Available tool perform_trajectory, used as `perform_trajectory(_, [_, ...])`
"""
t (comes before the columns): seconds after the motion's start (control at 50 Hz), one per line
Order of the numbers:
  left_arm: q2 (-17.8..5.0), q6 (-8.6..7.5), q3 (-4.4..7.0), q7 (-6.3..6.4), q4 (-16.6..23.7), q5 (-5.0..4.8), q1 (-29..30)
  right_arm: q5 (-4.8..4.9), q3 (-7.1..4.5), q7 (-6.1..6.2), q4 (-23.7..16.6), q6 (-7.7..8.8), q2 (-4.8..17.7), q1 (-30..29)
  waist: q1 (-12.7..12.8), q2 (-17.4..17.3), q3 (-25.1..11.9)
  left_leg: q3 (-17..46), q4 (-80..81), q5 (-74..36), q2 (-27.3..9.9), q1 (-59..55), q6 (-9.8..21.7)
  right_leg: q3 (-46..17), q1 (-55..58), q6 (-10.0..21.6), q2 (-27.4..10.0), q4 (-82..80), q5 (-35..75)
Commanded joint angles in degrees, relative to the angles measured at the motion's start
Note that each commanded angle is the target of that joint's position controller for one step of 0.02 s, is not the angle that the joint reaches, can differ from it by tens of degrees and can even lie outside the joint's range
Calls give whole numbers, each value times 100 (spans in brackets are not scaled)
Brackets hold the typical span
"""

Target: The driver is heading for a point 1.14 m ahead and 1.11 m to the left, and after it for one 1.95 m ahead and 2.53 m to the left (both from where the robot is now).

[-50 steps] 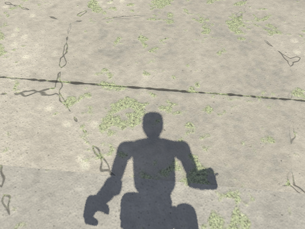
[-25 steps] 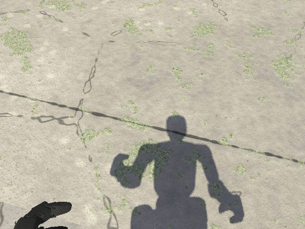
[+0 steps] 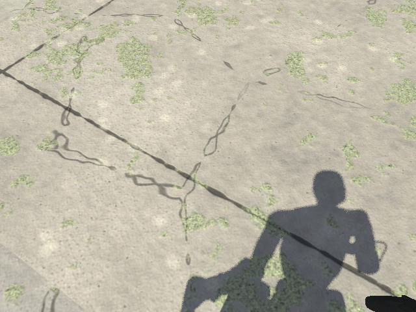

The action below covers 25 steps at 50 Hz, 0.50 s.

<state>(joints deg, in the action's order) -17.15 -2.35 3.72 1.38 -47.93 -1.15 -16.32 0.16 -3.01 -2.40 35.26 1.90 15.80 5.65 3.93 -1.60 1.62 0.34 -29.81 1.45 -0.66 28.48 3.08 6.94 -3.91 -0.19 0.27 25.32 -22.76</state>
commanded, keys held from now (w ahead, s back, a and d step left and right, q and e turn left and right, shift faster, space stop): q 1.00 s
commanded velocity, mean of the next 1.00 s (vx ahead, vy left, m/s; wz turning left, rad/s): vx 0.04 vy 0.00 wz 0.57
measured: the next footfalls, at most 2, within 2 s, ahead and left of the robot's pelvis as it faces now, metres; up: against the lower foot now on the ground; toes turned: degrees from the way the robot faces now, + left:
right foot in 0.44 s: +0.17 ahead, -0.13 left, +0.00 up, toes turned +19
left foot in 0.84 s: +0.05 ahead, +0.11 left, +0.00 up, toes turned +31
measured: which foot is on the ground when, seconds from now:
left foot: down 0.00-0.44, up 0.46-0.82, down 0.84-1.00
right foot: down 0.00-0.02, up 0.04-0.42, down 0.44-0.84, up 0.86-1.00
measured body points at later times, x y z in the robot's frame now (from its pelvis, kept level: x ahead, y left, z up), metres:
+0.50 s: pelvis +0.08 -0.03 +0.00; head +0.11 -0.04 +0.45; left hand +0.13 +0.28 -0.09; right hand +0.31 -0.26 -0.09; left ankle +0.10 +0.09 -0.70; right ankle +0.13 -0.14 -0.73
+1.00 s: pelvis +0.06 +0.01 +0.01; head +0.08 +0.06 +0.46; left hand +0.01 +0.33 -0.10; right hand +0.35 -0.13 -0.06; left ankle +0.01 +0.09 -0.73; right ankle +0.13 -0.13 -0.65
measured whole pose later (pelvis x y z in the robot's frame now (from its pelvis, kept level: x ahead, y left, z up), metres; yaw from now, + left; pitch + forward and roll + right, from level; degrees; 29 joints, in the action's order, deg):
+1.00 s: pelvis +0.06 +0.01 +0.01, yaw +35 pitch +2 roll -1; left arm -19.3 1.1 5.3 1.9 -41.6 0.6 -7.7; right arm 0.3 -4.0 0.5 33.9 -1.8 17.0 10.5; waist 0.3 2.6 3.1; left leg 3.2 -27.9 13.0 2.1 17.0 2.5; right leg -0.6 -30.3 -4.3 -1.8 63.1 -25.5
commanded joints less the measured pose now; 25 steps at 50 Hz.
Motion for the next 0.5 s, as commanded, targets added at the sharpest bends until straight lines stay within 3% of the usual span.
perform_trajectory(0.02, [-485,-45,53,34,554,307,-58,-74,-539,173,-193,-19,1549,1412,-657,-1088,-1422,1790,135,-3490,-1208,-3250,974,59,-1945,-76,-254,3496,1086])
perform_trajectory(0.04, [-375,-83,-66,-65,655,299,-443,-110,-475,175,-396,-28,1617,1238,-429,-1575,-2293,3738,390,-3493,-2287,-4198,2157,-715,-3236,-253,463,4988,-1876])
perform_trajectory(0.06, [-801,-65,40,-119,588,156,-164,-67,-401,147,-473,-55,1202,1093,-690,-688,-2289,3359,634,-2368,-1940,-3780,1936,-1300,-3399,-225,101,5246,-1418])
perform_trajectory(0.08, [-798,-15,41,-109,697,57,228,-31,-338,154,-495,-63,1014,774,-612,-431,-1682,2755,715,-1692,-1616,-3190,1608,-1226,-3549,-191,-56,5106,-972])
perform_trajectory(0.1, [-717,63,43,-49,656,97,329,23,-311,167,-475,-96,923,580,-476,-9,-1229,2372,860,-1137,-1330,-2490,1321,-1193,-3488,-223,-233,4695,-656])
perform_trajectory(0.12, [-788,142,75,17,691,161,404,34,-302,195,-504,-134,913,406,-369,-78,-999,2207,1001,-721,-1156,-1874,1198,-1203,-3232,-252,-316,4269,-417])
perform_trajectory(0.14, [-755,197,77,24,712,176,391,-28,-324,210,-535,-174,991,278,-247,-275,-877,2075,1115,-558,-957,-1354,1145,-1110,-2866,-287,-252,4035,-231])
perform_trajectory(0.18, [-609,220,46,47,695,188,300,-94,-356,265,-549,-207,1039,211,-184,-480,-919,1929,1157,-648,-784,-1038,1155,-1032,-2556,-366,-115,3509,-81])
perform_trajectory(0.26, [-481,230,-3,58,768,182,572,-19,-401,397,-527,-275,1101,264,-304,-504,-1079,2099,1101,159,-666,-1013,1057,-1157,-2321,-441,-18,2603,335])
perform_trajectory(0.36, [-514,150,30,-22,896,115,797,-3,-412,402,-514,-387,1085,359,-442,-752,-938,2661,1026,962,-610,-1136,896,-1216,-1936,-324,131,1532,350])
perform_trajectory(0.4, [-509,95,68,-73,842,99,565,58,-401,410,-521,-438,1052,301,-288,-771,-894,2767,807,892,-485,-1119,732,-1109,-1409,-170,173,530,726])
perform_trajectory(0.42, [-603,83,121,-78,786,125,369,102,-379,425,-501,-459,975,360,-201,-676,-867,2660,590,1102,-284,-887,528,-1133,-899,-36,-11,-119,1115])
perform_trajectory(0.44, [-1010,104,221,-51,808,236,200,86,-304,424,-497,-463,695,576,-289,150,-950,2108,-379,2253,159,-247,182,-2040,-252,372,-1139,-535,1153])
perform_trajectory(0.46, [-1430,171,332,-50,770,411,352,135,-330,409,-708,-404,697,510,-466,1955,-540,768,-1564,3223,1070,864,-148,-3457,-409,1259,-2190,-945,1959])
perform_trajectory(0.48, [-1127,139,269,-27,976,452,638,2,-473,401,-599,-334,1178,565,-394,1571,-524,923,-2869,3199,647,890,-384,-3644,-669,1573,-2451,-952,2192])
perform_trajectory(0.5, [-827,130,189,22,1088,388,952,51,-552,383,-432,-361,1308,685,-519,1113,-490,912,-3397,2832,578,788,-453,-3020,-775,1352,-2125,-816,2301])
Velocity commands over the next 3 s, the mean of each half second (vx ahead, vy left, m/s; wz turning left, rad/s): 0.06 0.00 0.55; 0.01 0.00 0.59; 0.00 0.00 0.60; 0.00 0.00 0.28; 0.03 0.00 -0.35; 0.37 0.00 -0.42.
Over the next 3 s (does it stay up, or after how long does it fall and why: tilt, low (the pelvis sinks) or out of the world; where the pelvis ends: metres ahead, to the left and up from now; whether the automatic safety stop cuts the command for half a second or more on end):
stays up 0.22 0.13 -0.01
